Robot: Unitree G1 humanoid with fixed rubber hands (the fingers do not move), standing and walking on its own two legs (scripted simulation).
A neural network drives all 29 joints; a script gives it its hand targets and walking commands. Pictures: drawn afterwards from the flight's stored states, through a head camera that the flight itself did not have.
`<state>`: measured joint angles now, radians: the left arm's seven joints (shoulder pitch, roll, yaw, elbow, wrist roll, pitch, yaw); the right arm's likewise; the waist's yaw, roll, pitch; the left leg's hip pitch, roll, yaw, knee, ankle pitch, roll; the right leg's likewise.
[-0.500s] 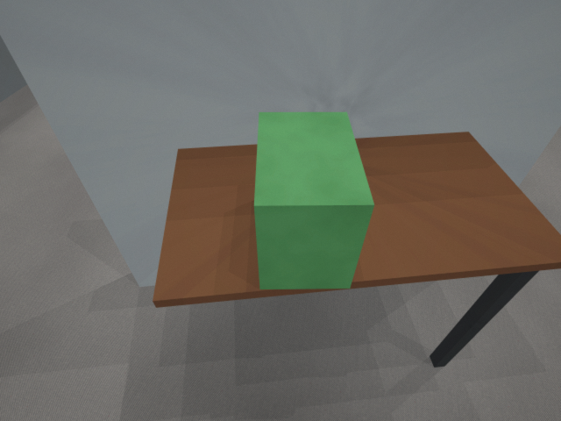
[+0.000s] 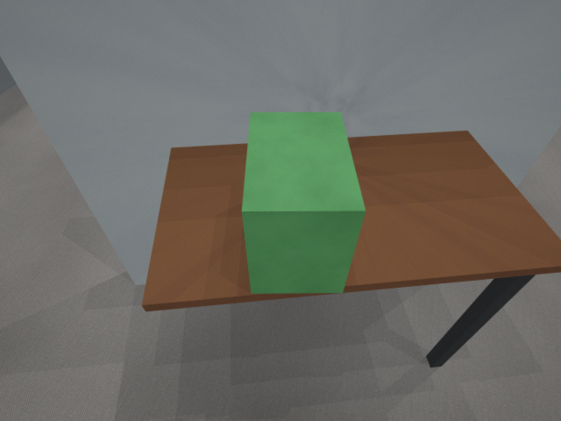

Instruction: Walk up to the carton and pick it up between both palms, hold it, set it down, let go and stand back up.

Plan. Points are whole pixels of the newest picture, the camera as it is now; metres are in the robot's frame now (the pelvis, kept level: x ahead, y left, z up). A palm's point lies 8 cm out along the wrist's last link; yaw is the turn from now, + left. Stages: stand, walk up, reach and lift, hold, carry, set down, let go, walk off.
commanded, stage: stand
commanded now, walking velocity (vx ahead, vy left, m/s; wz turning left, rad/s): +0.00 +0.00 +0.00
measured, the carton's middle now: (296, 202) +0.49 -0.03 +0.02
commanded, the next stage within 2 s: none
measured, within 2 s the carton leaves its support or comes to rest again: neither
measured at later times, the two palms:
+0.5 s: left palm out of the picture +0.02 +0.22 -0.13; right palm out of the picture +0.02 -0.24 -0.13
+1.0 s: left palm out of the picture +0.02 +0.22 -0.14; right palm out of the picture +0.01 -0.24 -0.14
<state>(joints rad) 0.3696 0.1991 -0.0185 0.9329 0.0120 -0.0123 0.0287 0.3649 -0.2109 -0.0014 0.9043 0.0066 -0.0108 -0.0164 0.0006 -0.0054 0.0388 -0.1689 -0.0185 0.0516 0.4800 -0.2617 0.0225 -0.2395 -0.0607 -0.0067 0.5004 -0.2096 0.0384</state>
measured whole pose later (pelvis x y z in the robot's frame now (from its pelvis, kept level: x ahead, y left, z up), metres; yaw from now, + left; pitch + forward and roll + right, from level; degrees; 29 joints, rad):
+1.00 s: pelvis +0.02 -0.01 +0.00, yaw -1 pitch -2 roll +0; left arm 0.33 0.17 -0.02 1.04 0.00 -0.01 0.04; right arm 0.35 -0.17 0.01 1.01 0.00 -0.01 -0.03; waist 0.00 0.00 0.03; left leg -0.13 0.01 0.06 0.44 -0.27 0.00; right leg -0.21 -0.03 0.00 0.46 -0.21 0.02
